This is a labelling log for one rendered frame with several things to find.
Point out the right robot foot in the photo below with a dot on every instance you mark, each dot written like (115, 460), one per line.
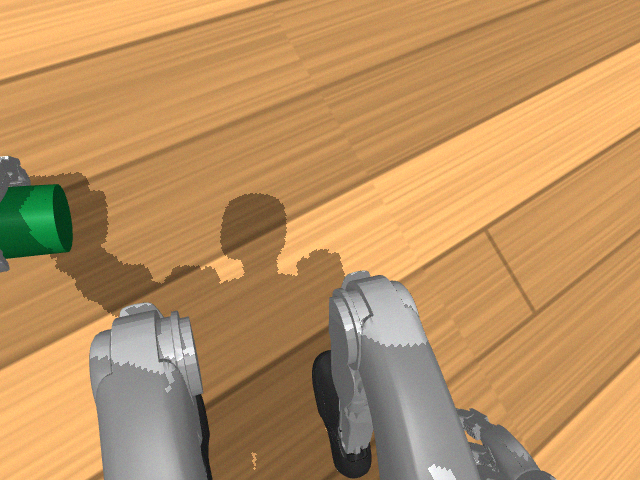
(349, 465)

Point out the left robot foot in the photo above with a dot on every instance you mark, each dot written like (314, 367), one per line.
(205, 435)

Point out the left robot hand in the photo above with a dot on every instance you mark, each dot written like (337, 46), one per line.
(11, 174)

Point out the bottle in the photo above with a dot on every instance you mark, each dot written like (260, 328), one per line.
(35, 220)

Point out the right robot hand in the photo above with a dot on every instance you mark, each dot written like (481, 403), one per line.
(501, 457)

